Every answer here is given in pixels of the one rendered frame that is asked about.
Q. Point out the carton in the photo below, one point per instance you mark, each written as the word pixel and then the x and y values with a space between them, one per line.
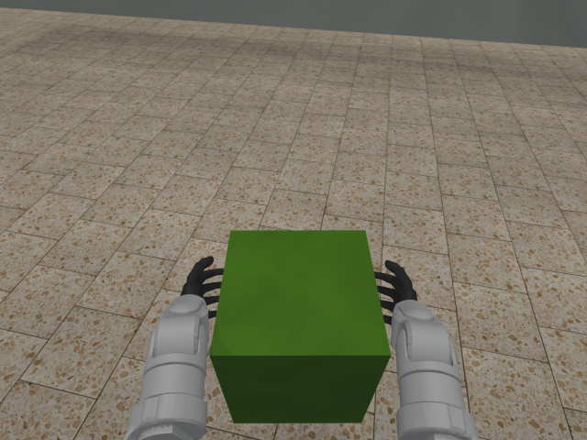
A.
pixel 299 336

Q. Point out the robot left hand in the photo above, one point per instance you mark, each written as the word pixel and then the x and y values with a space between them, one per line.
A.
pixel 196 278

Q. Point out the robot right hand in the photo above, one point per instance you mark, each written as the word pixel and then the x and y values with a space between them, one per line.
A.
pixel 403 288

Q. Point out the right robot forearm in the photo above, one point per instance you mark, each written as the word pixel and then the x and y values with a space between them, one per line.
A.
pixel 431 397

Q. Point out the left robot forearm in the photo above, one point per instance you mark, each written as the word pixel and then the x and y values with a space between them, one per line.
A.
pixel 171 403

